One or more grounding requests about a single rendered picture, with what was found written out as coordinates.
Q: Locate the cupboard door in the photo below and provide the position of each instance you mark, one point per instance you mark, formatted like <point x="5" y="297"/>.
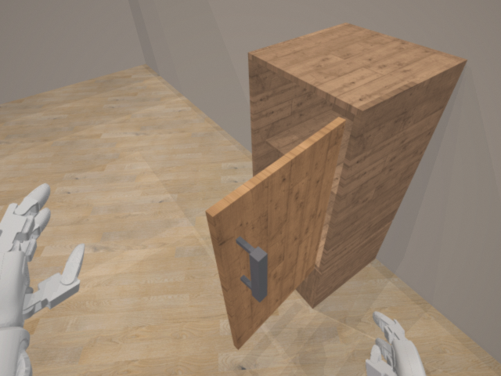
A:
<point x="281" y="210"/>

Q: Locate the robot right hand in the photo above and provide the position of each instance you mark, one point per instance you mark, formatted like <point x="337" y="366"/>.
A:
<point x="402" y="356"/>

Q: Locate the handle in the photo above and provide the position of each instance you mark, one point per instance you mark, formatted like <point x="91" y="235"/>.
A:
<point x="258" y="269"/>

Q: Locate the robot left forearm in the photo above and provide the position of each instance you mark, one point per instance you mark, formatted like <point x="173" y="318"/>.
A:
<point x="14" y="361"/>

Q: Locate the robot left hand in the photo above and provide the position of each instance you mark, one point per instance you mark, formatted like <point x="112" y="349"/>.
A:
<point x="20" y="227"/>

